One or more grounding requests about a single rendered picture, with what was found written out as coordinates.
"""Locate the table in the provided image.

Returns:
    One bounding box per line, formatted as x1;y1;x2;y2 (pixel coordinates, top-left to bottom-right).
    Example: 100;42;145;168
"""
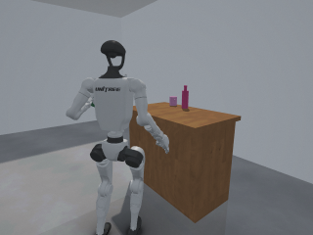
129;102;241;223

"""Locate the robot left upper arm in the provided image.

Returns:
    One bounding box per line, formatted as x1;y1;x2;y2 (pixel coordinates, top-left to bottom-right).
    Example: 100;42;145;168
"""
66;77;98;120

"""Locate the robot left foot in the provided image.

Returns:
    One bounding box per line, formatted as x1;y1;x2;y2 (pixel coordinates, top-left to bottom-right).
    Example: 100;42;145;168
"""
95;222;112;235

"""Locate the left robot forearm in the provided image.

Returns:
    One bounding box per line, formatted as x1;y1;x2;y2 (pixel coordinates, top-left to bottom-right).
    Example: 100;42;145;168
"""
67;97;93;114

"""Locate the robot right upper arm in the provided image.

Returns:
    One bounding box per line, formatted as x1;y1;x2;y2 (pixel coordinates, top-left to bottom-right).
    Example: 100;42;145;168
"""
127;77;150;126

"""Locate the robot right thigh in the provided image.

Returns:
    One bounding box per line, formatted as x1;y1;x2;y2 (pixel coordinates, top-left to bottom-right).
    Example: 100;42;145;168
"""
122;146;146;194

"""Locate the right robot forearm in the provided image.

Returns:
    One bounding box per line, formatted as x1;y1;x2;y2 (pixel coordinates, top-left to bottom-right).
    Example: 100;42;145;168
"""
144;113;165;142

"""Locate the robot left hand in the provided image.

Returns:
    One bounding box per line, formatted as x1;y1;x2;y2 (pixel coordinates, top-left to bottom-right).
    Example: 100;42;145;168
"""
90;93;95;104

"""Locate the robot right hand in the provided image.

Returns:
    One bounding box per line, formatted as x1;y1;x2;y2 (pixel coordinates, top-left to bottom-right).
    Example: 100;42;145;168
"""
156;134;169;154

